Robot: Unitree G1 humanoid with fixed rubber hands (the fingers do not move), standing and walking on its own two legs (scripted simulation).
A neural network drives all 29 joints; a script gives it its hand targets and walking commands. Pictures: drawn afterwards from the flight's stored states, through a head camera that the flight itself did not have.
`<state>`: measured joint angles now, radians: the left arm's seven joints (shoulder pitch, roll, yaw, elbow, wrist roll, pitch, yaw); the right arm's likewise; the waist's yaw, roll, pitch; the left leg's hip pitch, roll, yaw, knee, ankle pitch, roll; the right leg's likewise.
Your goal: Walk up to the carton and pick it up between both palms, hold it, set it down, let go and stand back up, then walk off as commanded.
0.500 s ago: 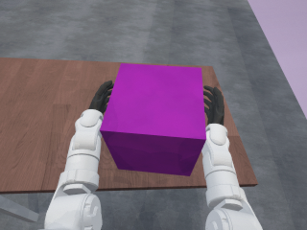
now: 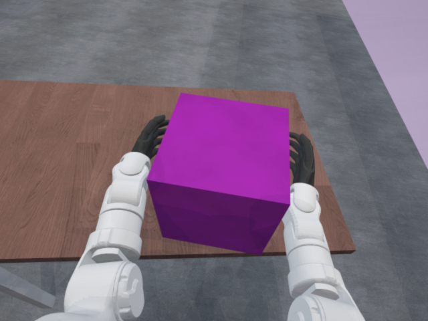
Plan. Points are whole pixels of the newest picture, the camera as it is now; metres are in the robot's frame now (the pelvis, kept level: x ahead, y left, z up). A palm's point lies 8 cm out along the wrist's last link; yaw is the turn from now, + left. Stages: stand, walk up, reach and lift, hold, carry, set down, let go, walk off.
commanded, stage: set down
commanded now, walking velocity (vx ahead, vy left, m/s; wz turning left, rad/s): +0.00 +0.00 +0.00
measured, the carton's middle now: (221, 176) +0.37 -0.02 +0.04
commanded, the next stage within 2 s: none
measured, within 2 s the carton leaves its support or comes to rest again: rests again in 0.12 s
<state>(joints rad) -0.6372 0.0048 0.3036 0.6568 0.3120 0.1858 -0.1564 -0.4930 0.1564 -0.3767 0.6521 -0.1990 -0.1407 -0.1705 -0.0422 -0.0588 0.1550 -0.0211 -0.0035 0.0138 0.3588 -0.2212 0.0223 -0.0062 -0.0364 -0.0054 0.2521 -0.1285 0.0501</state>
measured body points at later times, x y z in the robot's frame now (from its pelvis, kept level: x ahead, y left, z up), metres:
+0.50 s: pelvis +0.02 +0.00 +0.00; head +0.04 +0.03 +0.45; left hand +0.42 +0.13 +0.07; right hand +0.37 -0.17 +0.07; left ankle -0.01 +0.10 -0.75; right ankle +0.02 -0.15 -0.75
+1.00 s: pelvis +0.02 +0.00 +0.00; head +0.05 +0.03 +0.45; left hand +0.43 +0.13 +0.05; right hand +0.37 -0.17 +0.04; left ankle -0.01 +0.10 -0.75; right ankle +0.02 -0.15 -0.75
